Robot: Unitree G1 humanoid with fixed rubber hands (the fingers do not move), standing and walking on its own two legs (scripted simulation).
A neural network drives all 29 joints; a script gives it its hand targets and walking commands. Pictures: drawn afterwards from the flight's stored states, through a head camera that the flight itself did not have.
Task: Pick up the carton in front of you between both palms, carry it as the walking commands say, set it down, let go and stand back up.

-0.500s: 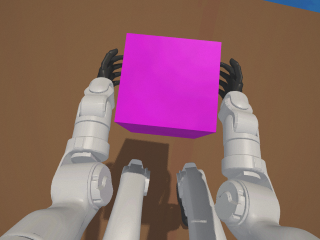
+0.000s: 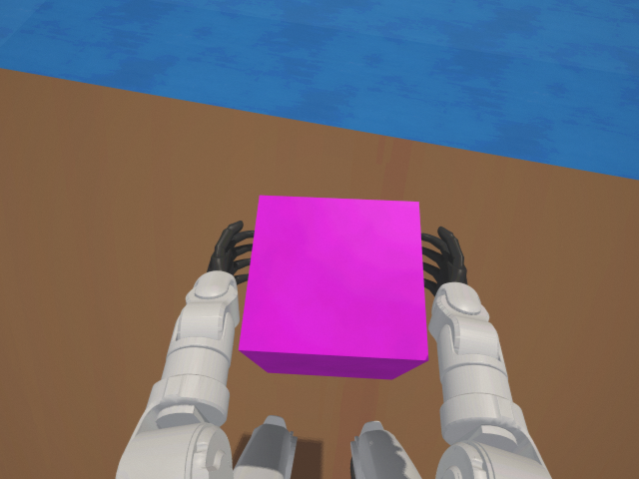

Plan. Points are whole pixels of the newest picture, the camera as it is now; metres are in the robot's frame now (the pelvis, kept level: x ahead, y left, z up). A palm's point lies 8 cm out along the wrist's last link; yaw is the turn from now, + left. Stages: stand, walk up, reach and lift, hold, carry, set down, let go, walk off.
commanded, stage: reach and lift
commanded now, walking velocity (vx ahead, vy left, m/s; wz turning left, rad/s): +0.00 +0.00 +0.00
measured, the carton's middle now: (333, 298) +0.37 +0.00 -0.11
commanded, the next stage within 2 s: hold in 1.46 s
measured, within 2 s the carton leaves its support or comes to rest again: neither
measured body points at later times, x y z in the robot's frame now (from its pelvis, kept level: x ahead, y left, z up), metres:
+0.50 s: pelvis +0.04 -0.01 +0.09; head +0.01 +0.00 +0.54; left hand +0.33 +0.15 +0.09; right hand +0.34 -0.16 +0.10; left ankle +0.05 +0.12 -0.65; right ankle +0.04 -0.13 -0.65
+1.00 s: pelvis +0.02 +0.00 +0.09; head +0.00 +0.00 +0.54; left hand +0.33 +0.15 +0.11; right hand +0.34 -0.15 +0.11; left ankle +0.05 +0.12 -0.65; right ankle +0.04 -0.13 -0.65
